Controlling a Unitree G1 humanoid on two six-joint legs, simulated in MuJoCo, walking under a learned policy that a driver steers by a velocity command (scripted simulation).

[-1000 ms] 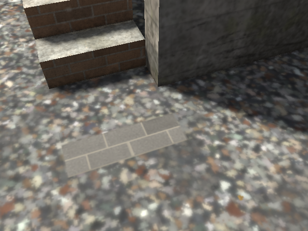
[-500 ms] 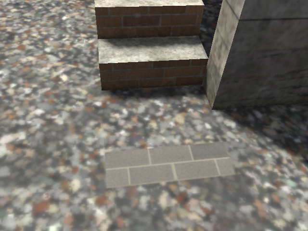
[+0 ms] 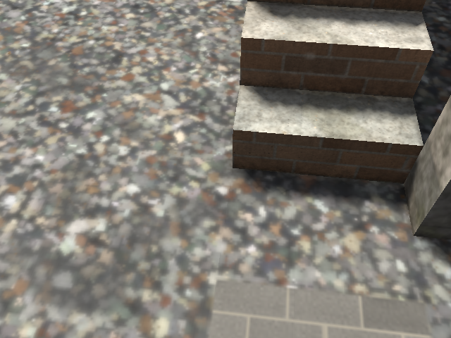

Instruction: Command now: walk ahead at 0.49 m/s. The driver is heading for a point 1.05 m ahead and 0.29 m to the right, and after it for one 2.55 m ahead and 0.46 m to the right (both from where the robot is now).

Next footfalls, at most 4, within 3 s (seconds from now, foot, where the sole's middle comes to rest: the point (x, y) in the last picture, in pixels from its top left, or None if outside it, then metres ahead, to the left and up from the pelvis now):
0.28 left None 0.31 0.13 -0.78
0.72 right None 0.21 -0.11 -0.78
1.24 left None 0.44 0.02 -0.78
1.68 right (327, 297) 0.60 -0.27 -0.78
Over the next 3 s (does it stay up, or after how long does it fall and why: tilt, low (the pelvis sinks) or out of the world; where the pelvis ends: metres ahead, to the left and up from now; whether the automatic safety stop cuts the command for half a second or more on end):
stays up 0.90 -0.13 0.01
